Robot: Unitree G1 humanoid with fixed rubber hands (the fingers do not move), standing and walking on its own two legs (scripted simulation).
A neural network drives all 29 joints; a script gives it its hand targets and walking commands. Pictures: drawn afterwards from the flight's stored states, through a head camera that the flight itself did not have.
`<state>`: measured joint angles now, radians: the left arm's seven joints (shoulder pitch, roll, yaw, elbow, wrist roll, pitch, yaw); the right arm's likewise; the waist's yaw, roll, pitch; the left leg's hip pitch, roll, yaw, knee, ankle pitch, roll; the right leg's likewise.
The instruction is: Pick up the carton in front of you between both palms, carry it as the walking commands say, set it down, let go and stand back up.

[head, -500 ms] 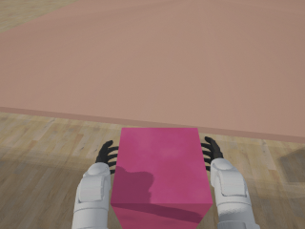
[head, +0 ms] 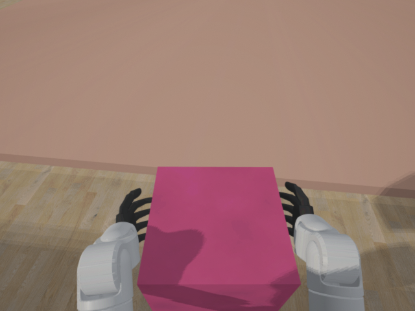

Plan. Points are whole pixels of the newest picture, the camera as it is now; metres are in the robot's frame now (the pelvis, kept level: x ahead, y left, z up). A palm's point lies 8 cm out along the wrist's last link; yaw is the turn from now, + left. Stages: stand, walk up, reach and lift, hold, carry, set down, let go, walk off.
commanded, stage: carry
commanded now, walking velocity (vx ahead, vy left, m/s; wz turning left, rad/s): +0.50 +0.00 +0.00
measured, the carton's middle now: (214, 249) +0.26 +0.01 +0.01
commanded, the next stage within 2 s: none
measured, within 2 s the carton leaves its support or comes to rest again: neither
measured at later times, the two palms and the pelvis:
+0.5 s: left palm (170, 126) +0.56 +0.12 +0.07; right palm (282, 121) +0.59 -0.18 +0.06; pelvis +0.31 -0.05 +0.01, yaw +3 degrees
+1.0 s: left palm (168, 42) +0.93 +0.16 +0.14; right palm (256, 40) +0.93 -0.14 +0.14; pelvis +0.58 +0.00 +0.00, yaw +1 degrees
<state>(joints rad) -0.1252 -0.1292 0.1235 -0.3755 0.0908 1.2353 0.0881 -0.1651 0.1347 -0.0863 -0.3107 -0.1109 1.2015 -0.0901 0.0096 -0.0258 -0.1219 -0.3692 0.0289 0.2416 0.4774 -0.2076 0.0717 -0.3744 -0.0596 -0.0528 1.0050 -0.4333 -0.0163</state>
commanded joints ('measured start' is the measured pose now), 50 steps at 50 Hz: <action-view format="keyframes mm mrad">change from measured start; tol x32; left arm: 1 -584 -846 -736 -86 -437 5 -257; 33 -412 -870 -755 -146 -407 -65 -270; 50 -1162 -749 -633 95 -468 86 -174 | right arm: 1 -491 881 667 -107 405 22 225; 32 -336 922 730 -159 380 -44 230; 50 -1081 730 569 27 500 114 198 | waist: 1 -27 62 -203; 15 -21 181 -100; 19 19 -289 -315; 50 -27 163 -403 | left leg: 1 417 357 -480 -326 -145 95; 16 349 174 -6 11 501 -22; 19 -295 -36 -110 716 -263 -103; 21 -365 69 -228 837 -222 -50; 35 -149 1 -12 55 217 -67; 39 330 20 -36 -84 454 -49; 41 723 399 -542 -19 854 182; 50 400 249 -174 -64 611 101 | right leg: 1 -354 -91 37 83 94 -11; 16 159 82 -253 -576 318 -17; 19 685 -383 587 -797 95 -231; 37 405 -131 -196 -581 833 -33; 41 -121 74 -84 114 -154 59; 50 81 16 -23 -399 59 13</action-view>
